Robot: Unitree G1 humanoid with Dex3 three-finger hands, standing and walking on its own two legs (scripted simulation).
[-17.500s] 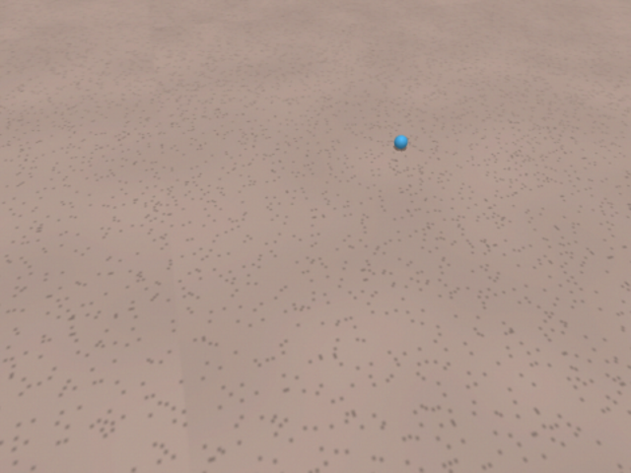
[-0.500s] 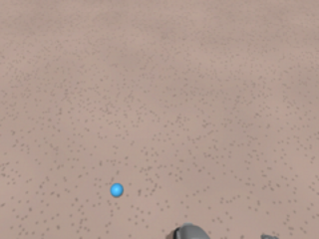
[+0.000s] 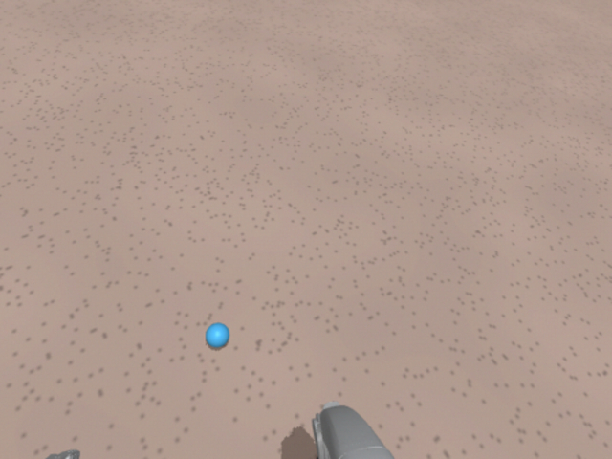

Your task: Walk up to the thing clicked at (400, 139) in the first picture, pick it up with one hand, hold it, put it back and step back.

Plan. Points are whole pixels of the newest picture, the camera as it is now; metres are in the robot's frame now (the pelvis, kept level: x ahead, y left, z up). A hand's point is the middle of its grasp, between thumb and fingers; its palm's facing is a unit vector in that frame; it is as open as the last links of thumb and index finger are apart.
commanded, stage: walk up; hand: left
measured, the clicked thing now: (217, 335) +0.58 +0.16 -0.70
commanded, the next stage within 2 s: stand in 1.26 s
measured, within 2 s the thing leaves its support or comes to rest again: neither
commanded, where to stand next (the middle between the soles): +0.18 -0.04 m, yaw -6 degrees
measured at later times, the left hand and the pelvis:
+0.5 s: hand out of the picture +0.03 +0.24 -0.09, palm faces -0.08 -0.87 -0.49, open 7.4 cm; pelvis -0.02 -0.06 +0.02, yaw -7 degrees
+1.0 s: hand out of the picture +0.13 +0.22 -0.14, palm faces -0.06 -0.92 -0.39, open 7.4 cm; pelvis +0.06 -0.03 +0.02, yaw -2 degrees
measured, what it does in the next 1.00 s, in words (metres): steps on the spot: right foot, then left foot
